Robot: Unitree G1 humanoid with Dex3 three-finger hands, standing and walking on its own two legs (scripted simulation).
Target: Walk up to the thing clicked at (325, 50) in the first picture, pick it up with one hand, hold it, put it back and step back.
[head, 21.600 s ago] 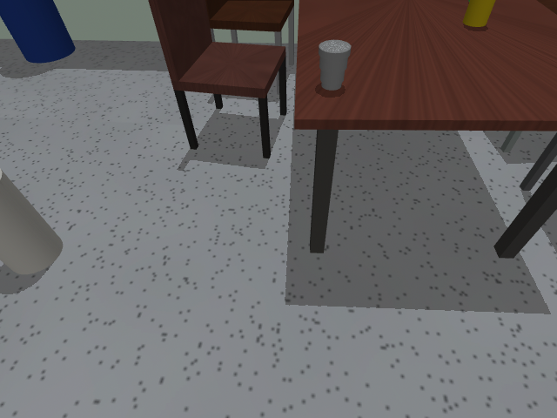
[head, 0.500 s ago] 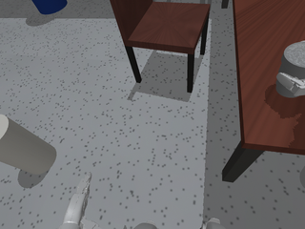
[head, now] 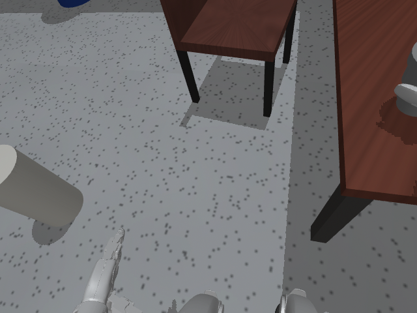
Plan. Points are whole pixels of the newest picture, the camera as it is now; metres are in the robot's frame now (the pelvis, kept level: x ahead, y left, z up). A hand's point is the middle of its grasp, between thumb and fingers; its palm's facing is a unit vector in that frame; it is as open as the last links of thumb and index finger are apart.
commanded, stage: open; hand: right
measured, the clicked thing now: out of the picture +0.53 -0.27 +0.10
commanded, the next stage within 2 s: withdraw in 0.26 s
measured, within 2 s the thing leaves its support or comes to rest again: neither
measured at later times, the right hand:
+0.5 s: hand out of the picture +0.52 -0.27 +0.11, palm faces +0.31 +0.95 +0.02, open 16.8 cm
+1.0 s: hand out of the picture +0.48 -0.34 +0.20, palm faces +0.38 +0.91 -0.19, open 17.5 cm
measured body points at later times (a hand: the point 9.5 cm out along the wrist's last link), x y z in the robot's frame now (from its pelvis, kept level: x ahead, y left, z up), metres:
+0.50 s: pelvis +0.01 +0.00 +0.00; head +0.11 -0.04 +0.44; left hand +0.16 +0.26 -0.02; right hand +0.50 -0.32 +0.11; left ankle -0.03 +0.14 -0.67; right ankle +0.05 -0.11 -0.67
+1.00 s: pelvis +0.02 +0.00 +0.04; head +0.08 -0.02 +0.48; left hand +0.17 +0.25 -0.01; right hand +0.46 -0.39 +0.22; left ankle -0.03 +0.14 -0.67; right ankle +0.05 -0.11 -0.67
